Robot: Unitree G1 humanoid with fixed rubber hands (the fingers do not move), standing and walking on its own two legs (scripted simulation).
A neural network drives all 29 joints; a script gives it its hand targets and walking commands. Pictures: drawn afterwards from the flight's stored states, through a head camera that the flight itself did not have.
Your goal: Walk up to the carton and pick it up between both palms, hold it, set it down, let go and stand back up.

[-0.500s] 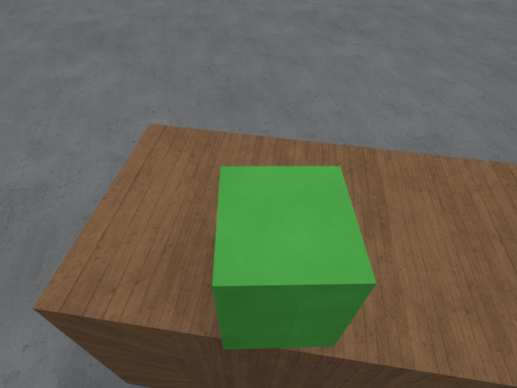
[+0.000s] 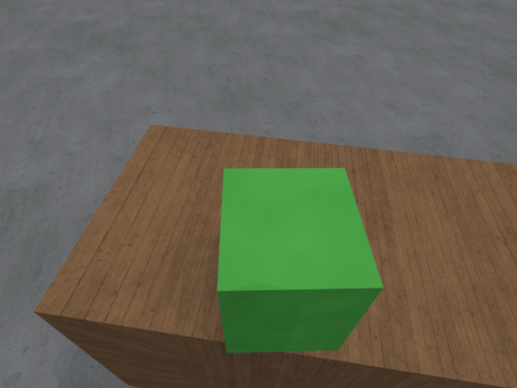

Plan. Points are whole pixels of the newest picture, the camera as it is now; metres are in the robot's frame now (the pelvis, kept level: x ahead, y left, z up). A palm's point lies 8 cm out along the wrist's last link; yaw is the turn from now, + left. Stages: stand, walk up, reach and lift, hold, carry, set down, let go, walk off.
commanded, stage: walk up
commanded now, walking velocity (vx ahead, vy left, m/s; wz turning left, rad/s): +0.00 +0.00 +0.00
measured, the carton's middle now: (283, 263) +0.33 -0.03 +0.00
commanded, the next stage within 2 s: none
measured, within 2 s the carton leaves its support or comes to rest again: neither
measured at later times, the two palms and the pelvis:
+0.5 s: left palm out of the picture -0.04 +0.20 -0.15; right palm out of the picture -0.04 -0.19 -0.14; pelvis +0.00 +0.00 +0.00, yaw +0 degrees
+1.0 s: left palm out of the picture -0.05 +0.27 -0.15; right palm out of the picture +0.02 -0.16 -0.15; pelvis -0.02 +0.06 +0.00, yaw +3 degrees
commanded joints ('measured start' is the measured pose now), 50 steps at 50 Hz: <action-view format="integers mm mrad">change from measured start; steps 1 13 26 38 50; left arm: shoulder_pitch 101 110 114 99 147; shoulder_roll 71 69 68 51 101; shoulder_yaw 9 9 9 32 15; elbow -3 -2 -2 -96 -58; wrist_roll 0 1 1 3 17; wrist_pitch -5 -4 -3 45 -11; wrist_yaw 4 5 5 15 14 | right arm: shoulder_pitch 118 124 127 125 -47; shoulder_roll -80 -82 -80 -214 -120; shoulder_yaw -15 -14 -13 -74 -25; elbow -12 -17 -18 -91 -65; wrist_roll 0 0 0 -18 21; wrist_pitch -8 -8 -8 17 19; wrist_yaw -5 -5 -4 13 14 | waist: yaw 0 -1 -1 -44 4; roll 20 19 16 388 -2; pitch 68 74 76 4 -17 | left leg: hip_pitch -82 -86 -91 -251 -174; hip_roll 163 161 161 413 208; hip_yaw -109 -109 -110 -368 -116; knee -67 -68 -67 -154 13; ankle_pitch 406 391 385 278 222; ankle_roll -8 -8 -8 50 21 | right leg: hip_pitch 0 -1 1 -239 94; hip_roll -45 -47 -48 28 -70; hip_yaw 21 20 19 -69 98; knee -22 -24 -23 410 -116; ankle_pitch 216 215 213 -386 244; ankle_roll -42 -41 -41 -16 -93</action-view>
